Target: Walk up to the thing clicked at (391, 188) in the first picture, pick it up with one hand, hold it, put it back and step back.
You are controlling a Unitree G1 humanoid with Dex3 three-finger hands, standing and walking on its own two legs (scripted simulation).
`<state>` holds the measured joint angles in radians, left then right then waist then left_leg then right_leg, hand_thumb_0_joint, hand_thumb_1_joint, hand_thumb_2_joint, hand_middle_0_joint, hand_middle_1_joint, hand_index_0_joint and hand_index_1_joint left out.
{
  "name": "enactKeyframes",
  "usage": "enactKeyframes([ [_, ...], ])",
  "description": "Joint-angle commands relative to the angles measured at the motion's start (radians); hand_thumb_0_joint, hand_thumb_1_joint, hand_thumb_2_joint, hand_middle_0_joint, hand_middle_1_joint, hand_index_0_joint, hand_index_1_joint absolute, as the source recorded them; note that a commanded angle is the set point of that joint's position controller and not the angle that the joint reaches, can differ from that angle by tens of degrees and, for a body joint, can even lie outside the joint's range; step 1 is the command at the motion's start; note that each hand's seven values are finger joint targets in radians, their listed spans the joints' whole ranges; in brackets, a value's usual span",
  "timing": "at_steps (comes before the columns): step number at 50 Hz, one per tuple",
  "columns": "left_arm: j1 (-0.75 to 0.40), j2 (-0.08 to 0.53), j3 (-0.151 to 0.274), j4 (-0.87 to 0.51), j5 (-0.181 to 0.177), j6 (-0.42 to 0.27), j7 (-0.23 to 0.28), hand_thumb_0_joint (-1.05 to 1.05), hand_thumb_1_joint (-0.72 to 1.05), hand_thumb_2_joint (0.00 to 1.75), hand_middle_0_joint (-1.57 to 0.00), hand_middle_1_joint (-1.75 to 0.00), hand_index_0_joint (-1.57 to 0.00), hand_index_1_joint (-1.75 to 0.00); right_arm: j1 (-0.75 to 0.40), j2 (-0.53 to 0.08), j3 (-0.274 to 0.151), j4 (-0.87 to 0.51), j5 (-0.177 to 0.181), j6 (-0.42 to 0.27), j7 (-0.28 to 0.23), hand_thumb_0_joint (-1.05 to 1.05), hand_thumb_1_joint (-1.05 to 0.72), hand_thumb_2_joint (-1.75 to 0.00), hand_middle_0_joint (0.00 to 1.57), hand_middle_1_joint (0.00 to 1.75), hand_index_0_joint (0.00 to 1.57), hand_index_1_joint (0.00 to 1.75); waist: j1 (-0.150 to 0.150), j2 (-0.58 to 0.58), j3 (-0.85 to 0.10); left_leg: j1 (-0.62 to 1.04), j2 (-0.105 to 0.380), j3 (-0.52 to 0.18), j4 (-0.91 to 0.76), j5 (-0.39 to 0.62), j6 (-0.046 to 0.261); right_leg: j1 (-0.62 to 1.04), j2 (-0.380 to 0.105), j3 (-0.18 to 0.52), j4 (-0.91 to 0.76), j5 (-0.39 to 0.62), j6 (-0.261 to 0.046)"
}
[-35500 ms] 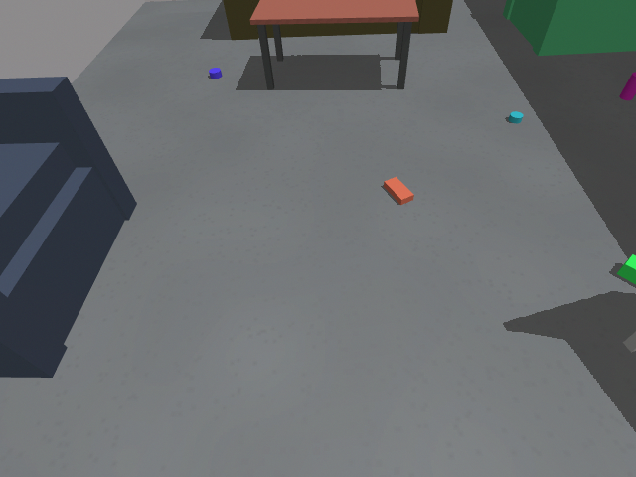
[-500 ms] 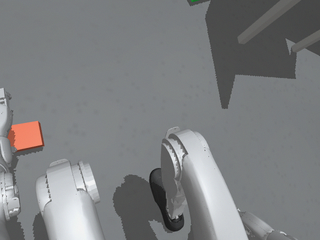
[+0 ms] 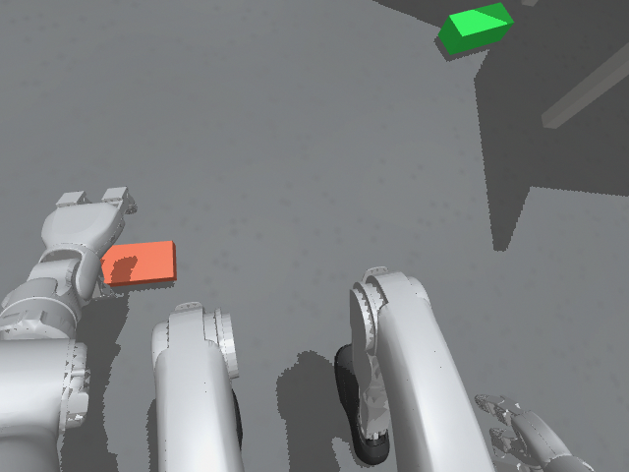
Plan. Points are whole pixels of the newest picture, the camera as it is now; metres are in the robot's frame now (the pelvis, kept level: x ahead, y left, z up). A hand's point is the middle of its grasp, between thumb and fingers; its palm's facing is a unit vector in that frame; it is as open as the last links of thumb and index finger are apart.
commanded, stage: withdraw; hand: left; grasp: from above
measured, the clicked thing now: (132, 264) +0.45 +0.26 -0.33
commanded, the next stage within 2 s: home in 0.14 s
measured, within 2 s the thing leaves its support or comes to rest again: neither
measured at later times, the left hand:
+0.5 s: hand (60, 233) +0.44 +0.29 -0.11, palm faces -0.39 -0.14 -0.91, open 12.5 cm
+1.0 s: hand out of the picture +0.28 +0.23 +0.11, palm faces -0.17 -0.81 -0.56, open 7.5 cm
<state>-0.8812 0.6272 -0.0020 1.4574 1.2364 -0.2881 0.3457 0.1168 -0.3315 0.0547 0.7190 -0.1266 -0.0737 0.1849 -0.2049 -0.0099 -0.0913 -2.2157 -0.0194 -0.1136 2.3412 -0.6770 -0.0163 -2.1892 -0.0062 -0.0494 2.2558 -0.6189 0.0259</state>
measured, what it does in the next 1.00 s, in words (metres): rises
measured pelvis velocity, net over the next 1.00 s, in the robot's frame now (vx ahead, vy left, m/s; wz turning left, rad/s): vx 0.02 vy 0.01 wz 0.06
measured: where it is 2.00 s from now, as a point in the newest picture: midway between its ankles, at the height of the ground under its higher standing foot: (298, 447)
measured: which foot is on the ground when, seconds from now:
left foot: down 0.00-1.00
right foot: down 0.00-1.00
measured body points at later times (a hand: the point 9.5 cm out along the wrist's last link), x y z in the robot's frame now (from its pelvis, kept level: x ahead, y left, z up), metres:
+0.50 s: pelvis +0.02 +0.01 +0.02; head +0.23 +0.04 +0.42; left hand +0.46 +0.29 -0.06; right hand +0.07 -0.25 -0.11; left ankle +0.09 +0.13 -0.32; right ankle +0.11 -0.13 -0.32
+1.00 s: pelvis +0.02 +0.01 +0.20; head +0.15 +0.04 +0.63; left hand +0.29 +0.27 +0.14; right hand +0.26 -0.22 +0.12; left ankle +0.09 +0.13 -0.32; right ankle +0.11 -0.13 -0.32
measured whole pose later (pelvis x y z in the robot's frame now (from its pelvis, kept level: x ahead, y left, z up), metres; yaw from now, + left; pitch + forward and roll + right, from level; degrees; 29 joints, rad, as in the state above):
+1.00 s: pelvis +0.02 +0.01 +0.20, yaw +3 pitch +27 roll -4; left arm 0.03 0.36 0.00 0.24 0.32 0.18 0.06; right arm 0.04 -0.25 0.00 0.55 0.04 -0.08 -0.01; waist -0.05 0.02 -0.20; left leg -1.54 0.00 -0.07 1.70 -0.63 -0.01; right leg -1.51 -0.02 -0.04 1.64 -0.59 0.03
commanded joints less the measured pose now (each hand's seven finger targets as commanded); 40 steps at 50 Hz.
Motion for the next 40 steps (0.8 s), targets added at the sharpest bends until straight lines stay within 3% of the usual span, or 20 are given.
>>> enactKeyframes([
  [1,-0.361,0.308,0.079,-0.025,0.077,-0.049,0.158,0.00,-0.41,0.94,-0.13,-0.96,-0.14,-0.95,0.154,-0.195,-0.047,-0.012,-0.031,-0.015,-0.036,0.00,-0.89,-0.89,0.20,0.30,0.20,0.30,-0.039,0.166,-0.511,0.287,-0.026,0.090,-0.190,0.031,0.045,0.282,0.052,-0.040,-0.214,-0.031,-0.070],
  [4,-0.461,0.399,0.129,-0.037,0.110,-0.046,0.237,0.00,-0.45,0.96,-0.10,-0.98,-0.11,-0.97,0.167,-0.213,-0.048,0.009,-0.055,-0.032,-0.042,0.00,-0.89,-0.89,0.20,0.30,0.20,0.30,-0.039,0.265,-0.573,0.358,-0.023,0.089,-0.185,0.035,0.037,0.246,0.045,-0.053,-0.189,-0.024,-0.072],
  [6,-0.457,0.406,0.148,-0.052,0.121,-0.022,0.272,0.00,-0.46,0.96,-0.11,-0.98,-0.11,-0.97,0.173,-0.215,-0.058,0.026,-0.067,-0.040,-0.042,0.00,-0.89,-0.90,0.20,0.30,0.20,0.30,-0.034,0.357,-0.615,0.428,-0.020,0.087,-0.204,0.046,0.029,0.211,0.039,-0.078,-0.152,0.005,-0.071],
  [8,-0.478,0.394,0.151,-0.096,0.106,0.009,0.284,0.00,-0.45,0.96,-0.11,-0.97,-0.12,-0.96,0.178,-0.212,-0.071,0.036,-0.074,-0.048,-0.038,0.00,-0.89,-0.90,0.20,0.30,0.20,0.30,-0.036,0.412,-0.657,0.465,-0.016,0.084,-0.215,0.050,0.023,0.191,0.041,-0.087,-0.144,0.017,-0.075],
  [9,-0.458,0.394,0.165,-0.131,0.090,0.026,0.283,0.00,-0.46,0.96,-0.11,-0.96,-0.12,-0.95,0.180,-0.220,-0.084,0.037,-0.068,-0.049,-0.036,0.00,-0.90,-0.90,0.20,0.30,0.20,0.30,-0.020,0.435,-0.701,0.493,-0.018,0.086,-0.224,0.065,0.022,0.182,0.031,-0.097,-0.134,0.046,-0.072],
  [10,-0.396,0.365,0.154,-0.137,0.076,0.046,0.273,0.00,-0.46,0.96,-0.11,-0.97,-0.11,-0.96,0.182,-0.214,-0.092,0.038,-0.063,-0.049,-0.030,0.00,-0.90,-0.90,0.20,0.30,0.20,0.30,-0.004,0.474,-0.726,0.518,-0.016,0.087,-0.235,0.100,0.017,0.183,0.029,-0.097,-0.123,0.075,-0.077],
  [12,-0.348,0.291,0.117,-0.142,0.041,0.087,0.236,0.00,-0.39,0.88,-0.18,-0.89,-0.19,-0.88,0.203,-0.216,-0.109,0.050,-0.054,-0.047,-0.020,0.00,-0.88,-0.89,0.20,0.30,0.20,0.30,-0.015,0.448,-0.753,0.543,-0.014,0.073,-0.252,0.138,0.013,0.179,0.024,-0.115,-0.117,0.125,-0.075],
  [13,-0.320,0.290,0.114,-0.184,0.024,0.104,0.212,0.00,-0.42,0.93,-0.12,-0.97,-0.13,-0.95,0.221,-0.219,-0.122,0.047,-0.042,-0.041,-0.018,0.00,-0.89,-0.89,0.20,0.30,0.20,0.30,0.003,0.444,-0.790,0.554,-0.015,0.079,-0.260,0.170,0.015,0.215,0.027,-0.109,-0.138,0.153,-0.076],
  [14,-0.307,0.297,0.113,-0.194,0.005,0.119,0.189,0.00,-0.34,0.85,-0.20,-0.89,-0.21,-0.87,0.242,-0.220,-0.127,0.048,-0.032,-0.036,-0.017,0.00,-0.88,-0.89,0.20,0.30,0.20,0.30,0.002,0.421,-0.787,0.550,-0.015,0.086,-0.253,0.202,0.019,0.252,0.027,-0.103,-0.155,0.185,-0.076],
  [16,-0.266,0.290,0.120,-0.254,-0.036,0.145,0.137,0.00,-0.25,0.87,-0.24,-0.73,-0.21,-0.71,0.274,-0.224,-0.145,0.046,-0.010,-0.023,-0.016,0.00,-0.88,-0.90,0.20,0.30,0.20,0.30,0.021,0.370,-0.822,0.550,-0.016,0.084,-0.269,0.247,0.024,0.314,0.022,-0.093,-0.173,0.226,-0.072],
  [20,-0.109,0.254,0.125,-0.414,-0.146,0.172,0.030,0.00,0.05,0.78,-0.20,-0.45,-0.19,-0.47,0.278,-0.200,-0.164,-0.006,0.043,0.005,-0.017,0.00,-0.89,-0.90,0.20,0.30,0.20,0.30,0.074,0.301,-0.842,0.570,-0.019,0.077,-0.337,0.258,0.034,0.424,0.025,-0.079,-0.249,0.228,-0.070],
  [23,0.050,0.203,0.131,-0.550,-0.246,0.190,-0.057,0.00,0.29,0.72,-0.18,-0.31,-0.17,-0.31,0.250,-0.196,-0.174,-0.054,0.076,0.024,-0.022,0.00,-0.90,-0.90,0.20,0.30,0.20,0.30,0.082,0.211,-0.763,0.560,-0.017,0.053,-0.404,0.210,0.038,0.462,0.021,-0.070,-0.319,0.193,-0.066],
  [24,0.061,0.197,0.131,-0.665,-0.282,0.190,-0.084,0.00,0.37,0.76,-0.18,-0.30,-0.18,-0.31,0.241,-0.183,-0.176,-0.073,0.088,0.030,-0.028,0.00,-0.90,-0.90,0.20,0.30,0.20,0.30,0.097,0.215,-0.797,0.578,-0.016,0.059,-0.426,0.204,0.042,0.500,0.023,-0.062,-0.346,0.193,-0.065],
  [26,0.166,0.131,0.105,-0.737,-0.354,0.204,-0.136,0.00,0.53,0.78,-0.18,-0.27,-0.18,-0.27,0.211,-0.169,-0.175,-0.104,0.102,0.036,-0.038,0.00,-0.90,-0.90,0.20,0.30,0.20,0.30,0.092,0.150,-0.726,0.564,-0.014,0.054,-0.465,0.165,0.046,0.524,0.022,-0.053,-0.401,0.166,-0.060],
  [29,0.262,0.119,0.125,-0.870,-0.463,0.216,-0.184,0.00,0.77,0.90,-0.20,-0.30,-0.20,-0.30,0.168,-0.141,-0.171,-0.138,0.116,0.039,-0.063,0.00,-0.90,-0.90,0.20,0.30,0.20,0.30,0.118,0.093,-0.704,0.566,-0.008,0.073,-0.516,0.120,0.055,0.632,0.029,-0.031,-0.480,0.135,-0.052],
  [30,0.294,0.100,0.119,-0.910,-0.490,0.222,-0.195,0.00,0.85,0.90,-0.20,-0.30,-0.20,-0.30,0.155,-0.139,-0.171,-0.145,0.119,0.038,-0.071,0.00,-0.90,-0.90,0.20,0.30,0.20,0.30,0.117,0.076,-0.679,0.570,-0.009,0.077,-0.528,0.110,0.056,0.643,0.026,-0.025,-0.508,0.123,-0.053],
  [31,0.323,0.051,0.085,-0.954,-0.519,0.226,-0.209,0.00,0.90,0.90,-0.20,-0.30,-0.20,-0.30,0.137,-0.128,-0.171,-0.155,0.122,0.036,-0.075,0.00,-0.90,-0.90,0.20,0.30,0.20,0.30,0.113,0.090,-0.663,0.585,-0.006,0.080,-0.554,0.104,0.054,0.662,0.026,-0.019,-0.527,0.119,-0.053],
  [33,0.367,0.041,0.098,-1.036,-0.573,0.241,-0.218,0.00,0.90,0.90,-0.20,-0.30,-0.20,-0.30,0.112,-0.126,-0.172,-0.166,0.133,0.029,-0.095,0.00,-0.90,-0.90,0.20,0.30,0.20,0.30,0.124,0.087,-0.638,0.635,-0.002,0.074,-0.601,0.063,0.054,0.669,0.026,-0.013,-0.574,0.082,-0.054],
  [39,0.518,-0.047,0.071,-1.219,-0.717,0.302,-0.235,0.00,0.90,0.90,-0.20,-0.30,-0.20,-0.30,0.030,-0.112,-0.156,-0.206,0.155,0.000,-0.149,0.00,-0.90,-0.90,0.20,0.30,0.20,0.30,0.133,0.147,-0.556,0.816,0.016,0.033,-0.787,-0.010,0.036,0.721,0.019,-0.008,-0.674,0.031,-0.053],
  [40,0.545,-0.041,0.084,-1.264,-0.742,0.316,-0.237,0.00,0.90,0.90,-0.20,-0.30,-0.20,-0.30,0.017,-0.112,-0.154,-0.215,0.158,-0.007,-0.160,0.00,-0.90,-0.90,0.20,0.30,0.20,0.30,0.145,0.154,-0.573,0.868,0.018,0.025,-0.818,-0.013,0.033,0.736,0.021,-0.009,-0.691,0.029,-0.053],
])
